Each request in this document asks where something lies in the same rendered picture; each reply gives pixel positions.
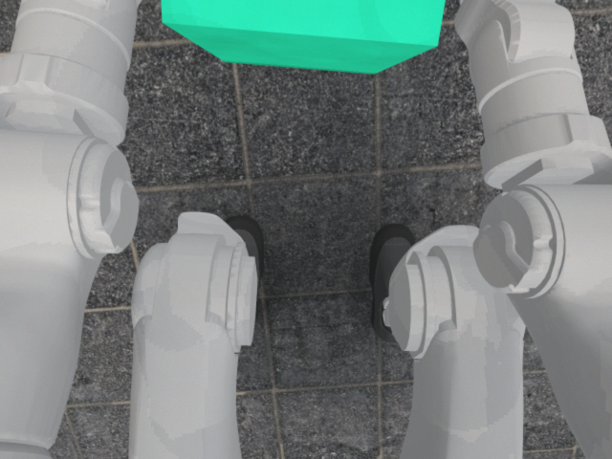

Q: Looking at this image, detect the left robot upper arm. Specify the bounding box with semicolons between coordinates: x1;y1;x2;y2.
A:
0;128;139;459

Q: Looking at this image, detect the left robot thigh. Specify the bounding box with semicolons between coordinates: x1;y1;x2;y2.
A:
128;233;257;459

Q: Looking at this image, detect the right robot foot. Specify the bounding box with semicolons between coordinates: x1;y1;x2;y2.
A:
369;224;415;343

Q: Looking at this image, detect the right robot forearm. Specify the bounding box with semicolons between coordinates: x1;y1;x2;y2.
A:
454;0;612;192

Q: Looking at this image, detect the carton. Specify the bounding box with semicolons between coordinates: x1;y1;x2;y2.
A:
161;0;446;75

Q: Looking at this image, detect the right robot upper arm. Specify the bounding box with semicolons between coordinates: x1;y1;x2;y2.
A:
473;184;612;459

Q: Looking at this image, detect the left robot forearm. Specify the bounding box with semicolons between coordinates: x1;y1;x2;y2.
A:
0;0;142;146

